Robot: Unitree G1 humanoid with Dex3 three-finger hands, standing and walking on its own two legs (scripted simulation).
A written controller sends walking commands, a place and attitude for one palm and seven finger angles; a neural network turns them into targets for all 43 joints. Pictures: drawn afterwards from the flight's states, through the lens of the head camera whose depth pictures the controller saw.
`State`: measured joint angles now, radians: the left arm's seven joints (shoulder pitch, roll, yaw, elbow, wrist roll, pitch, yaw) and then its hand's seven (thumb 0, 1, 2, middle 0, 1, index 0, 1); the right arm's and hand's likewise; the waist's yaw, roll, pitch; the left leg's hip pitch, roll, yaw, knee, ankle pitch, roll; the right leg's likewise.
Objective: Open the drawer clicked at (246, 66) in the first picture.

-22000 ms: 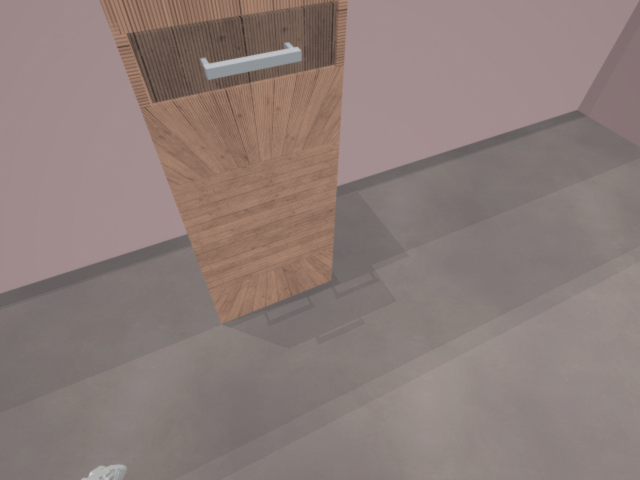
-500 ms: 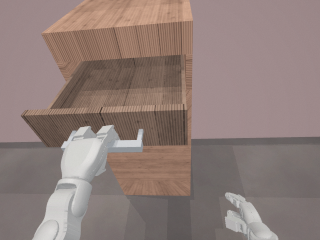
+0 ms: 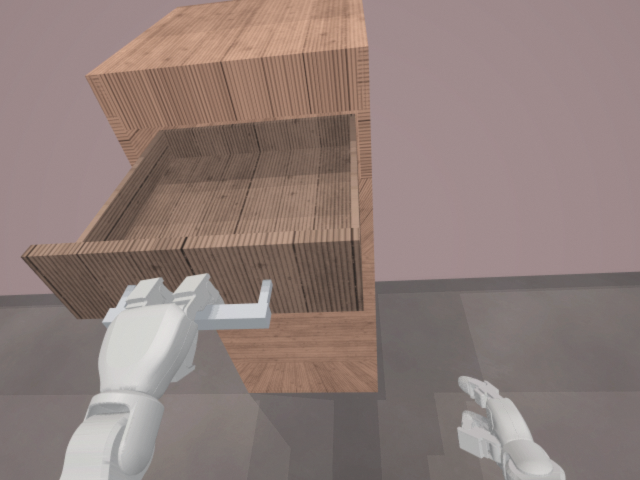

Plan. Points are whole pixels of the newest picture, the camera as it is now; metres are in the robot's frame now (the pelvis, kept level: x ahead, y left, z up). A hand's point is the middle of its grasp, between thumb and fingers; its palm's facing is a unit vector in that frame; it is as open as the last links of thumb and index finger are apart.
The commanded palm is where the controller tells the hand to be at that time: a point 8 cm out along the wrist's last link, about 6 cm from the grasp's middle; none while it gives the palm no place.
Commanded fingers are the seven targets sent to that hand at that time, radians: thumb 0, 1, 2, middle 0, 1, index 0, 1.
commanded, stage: open the thumb to release the handle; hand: left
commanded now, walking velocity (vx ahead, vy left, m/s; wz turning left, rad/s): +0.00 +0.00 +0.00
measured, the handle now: (192, 304) +0.26 +0.18 +0.14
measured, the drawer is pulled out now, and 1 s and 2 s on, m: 0.30 0.30 0.29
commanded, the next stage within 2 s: lift the hand off the handle in 0.58 s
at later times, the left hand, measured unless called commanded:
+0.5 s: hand (163, 347) +0.22 +0.21 +0.11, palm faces +0.12 -0.13 -0.98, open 10.3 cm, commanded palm +0.18 +0.20 +0.17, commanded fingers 0.00 -0.50 0.30 -0.30 -1.20 -0.30 -1.20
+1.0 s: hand (164, 346) +0.22 +0.21 +0.11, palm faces +0.15 -0.15 -0.98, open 13.3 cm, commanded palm +0.19 +0.20 +0.17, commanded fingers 0.00 -0.50 0.30 -0.30 -1.20 -0.30 -1.20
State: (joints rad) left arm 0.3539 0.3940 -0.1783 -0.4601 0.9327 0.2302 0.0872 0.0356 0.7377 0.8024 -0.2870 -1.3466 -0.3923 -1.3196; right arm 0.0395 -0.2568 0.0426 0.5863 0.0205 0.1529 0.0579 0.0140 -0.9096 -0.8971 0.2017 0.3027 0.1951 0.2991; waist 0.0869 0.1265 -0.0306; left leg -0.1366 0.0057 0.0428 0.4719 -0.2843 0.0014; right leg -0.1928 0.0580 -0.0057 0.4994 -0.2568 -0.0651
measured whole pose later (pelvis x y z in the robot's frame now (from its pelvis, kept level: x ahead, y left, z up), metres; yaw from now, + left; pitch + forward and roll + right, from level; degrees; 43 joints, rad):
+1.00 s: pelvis -0.01 +0.02 +0.00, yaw +3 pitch -3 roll +0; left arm 0.14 0.36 -0.25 -0.32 0.99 0.25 0.05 -0.01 -0.49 0.30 -0.37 -1.29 -0.41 -1.26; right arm 0.03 -0.23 0.05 0.64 0.02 0.15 0.04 0.01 -0.91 -0.90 0.20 0.30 0.20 0.30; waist 0.14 0.11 -0.01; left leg -0.15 -0.04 0.01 0.46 -0.26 0.03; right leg -0.19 0.01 -0.04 0.49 -0.24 -0.04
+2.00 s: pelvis -0.03 +0.00 +0.00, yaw +2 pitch -5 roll +1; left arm -0.22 0.52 -0.09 -0.38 0.78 0.27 -0.12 -0.01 -0.50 0.30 -0.34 -1.21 -0.33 -1.21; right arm 0.00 -0.27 0.06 0.63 0.06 0.13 0.06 0.01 -0.91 -0.90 0.20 0.30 0.19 0.30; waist 0.10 0.15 -0.01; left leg -0.13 -0.02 0.02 0.42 -0.21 0.01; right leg -0.18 0.03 -0.02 0.47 -0.20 -0.06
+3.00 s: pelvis -0.03 +0.01 +0.00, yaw +2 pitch -5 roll +1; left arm -0.06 0.65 0.10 -0.57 0.67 0.30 -0.12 -0.01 -0.50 0.30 -0.32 -1.20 -0.33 -1.21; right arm -0.01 -0.27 0.07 0.60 0.06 0.16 0.06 0.01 -0.91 -0.90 0.20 0.30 0.19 0.30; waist 0.13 0.14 0.00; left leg -0.16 -0.03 0.02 0.49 -0.25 0.02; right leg -0.20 0.02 -0.03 0.52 -0.24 -0.05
